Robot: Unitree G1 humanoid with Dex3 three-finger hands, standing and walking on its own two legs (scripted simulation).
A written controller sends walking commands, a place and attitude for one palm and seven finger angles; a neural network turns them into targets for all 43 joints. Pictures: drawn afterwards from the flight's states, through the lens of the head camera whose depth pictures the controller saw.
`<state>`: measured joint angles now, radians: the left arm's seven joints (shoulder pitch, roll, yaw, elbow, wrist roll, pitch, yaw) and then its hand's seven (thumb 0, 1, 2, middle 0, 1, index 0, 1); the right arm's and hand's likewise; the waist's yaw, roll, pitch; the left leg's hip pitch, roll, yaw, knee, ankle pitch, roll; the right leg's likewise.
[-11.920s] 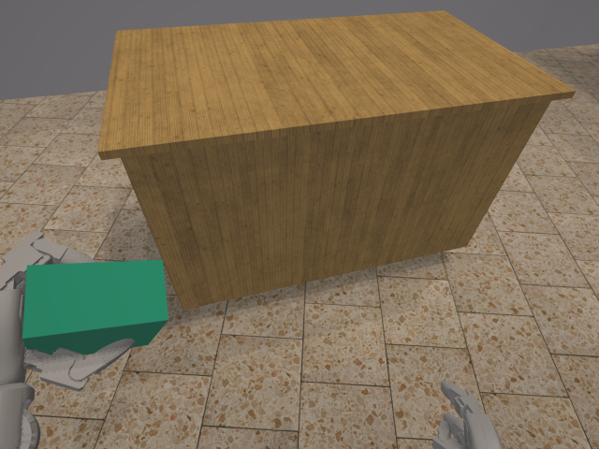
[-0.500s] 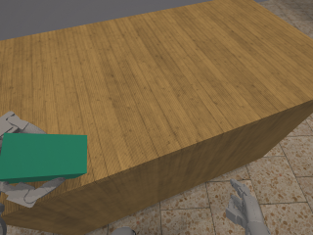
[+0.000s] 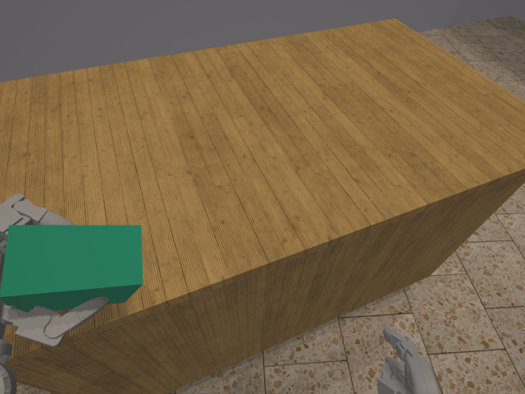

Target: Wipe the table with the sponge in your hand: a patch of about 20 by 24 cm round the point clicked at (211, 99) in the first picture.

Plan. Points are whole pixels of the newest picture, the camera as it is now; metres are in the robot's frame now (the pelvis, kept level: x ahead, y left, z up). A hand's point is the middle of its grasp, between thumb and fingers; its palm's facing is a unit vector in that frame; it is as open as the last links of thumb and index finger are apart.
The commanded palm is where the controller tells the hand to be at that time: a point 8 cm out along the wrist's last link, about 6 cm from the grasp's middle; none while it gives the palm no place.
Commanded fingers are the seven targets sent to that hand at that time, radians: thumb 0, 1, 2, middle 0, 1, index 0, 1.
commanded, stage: shuffle to correct the standing spot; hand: left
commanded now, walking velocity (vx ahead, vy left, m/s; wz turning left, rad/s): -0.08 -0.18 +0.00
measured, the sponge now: (95, 269) +0.22 +0.20 +0.15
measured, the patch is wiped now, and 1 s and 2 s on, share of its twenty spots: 0.00 0.00 0.00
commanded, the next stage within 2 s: come to a stop and stand still in 0.08 s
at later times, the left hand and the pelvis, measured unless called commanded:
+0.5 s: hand (57, 245) +0.24 +0.24 +0.16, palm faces +0.36 -0.84 -0.40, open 10.2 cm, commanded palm +0.19 +0.29 +0.18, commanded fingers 0.00 0.10 1.30 -1.20 -1.60 -1.20 -1.60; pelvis +0.03 +0.01 +0.00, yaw +1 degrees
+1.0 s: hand (30, 232) +0.26 +0.28 +0.16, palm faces +0.37 -0.85 -0.38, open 10.2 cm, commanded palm +0.21 +0.32 +0.18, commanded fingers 0.00 0.10 1.30 -1.20 -1.60 -1.20 -1.60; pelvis +0.05 +0.04 +0.01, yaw +0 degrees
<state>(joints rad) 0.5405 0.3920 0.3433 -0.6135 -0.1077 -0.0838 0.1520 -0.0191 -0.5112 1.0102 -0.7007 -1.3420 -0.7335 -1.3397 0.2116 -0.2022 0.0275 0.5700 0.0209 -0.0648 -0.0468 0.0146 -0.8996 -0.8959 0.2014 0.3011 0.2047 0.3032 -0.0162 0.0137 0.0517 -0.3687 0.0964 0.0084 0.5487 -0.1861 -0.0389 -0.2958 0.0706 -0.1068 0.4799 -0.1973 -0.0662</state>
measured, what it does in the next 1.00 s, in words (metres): shifts its weight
